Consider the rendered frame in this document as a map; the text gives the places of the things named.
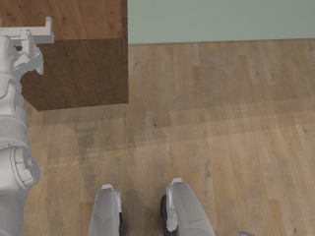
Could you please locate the robot left upper arm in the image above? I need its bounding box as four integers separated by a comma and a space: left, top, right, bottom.
0, 146, 40, 236

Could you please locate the left robot hand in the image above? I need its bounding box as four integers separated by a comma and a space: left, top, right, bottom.
0, 27, 44, 81

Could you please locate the drawer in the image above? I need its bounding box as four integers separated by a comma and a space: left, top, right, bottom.
0, 0, 122, 40

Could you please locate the handle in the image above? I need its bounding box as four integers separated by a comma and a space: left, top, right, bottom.
0, 17, 54, 44

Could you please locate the left robot forearm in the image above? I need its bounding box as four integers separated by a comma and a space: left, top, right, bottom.
0, 72, 30, 149

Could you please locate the right robot shin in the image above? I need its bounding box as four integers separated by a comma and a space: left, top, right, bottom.
166, 178, 182, 231

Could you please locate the cabinet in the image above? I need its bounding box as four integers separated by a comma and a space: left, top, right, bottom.
14, 0, 129, 111

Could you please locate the robot right thigh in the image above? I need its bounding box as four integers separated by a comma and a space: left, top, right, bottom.
165, 182, 216, 236

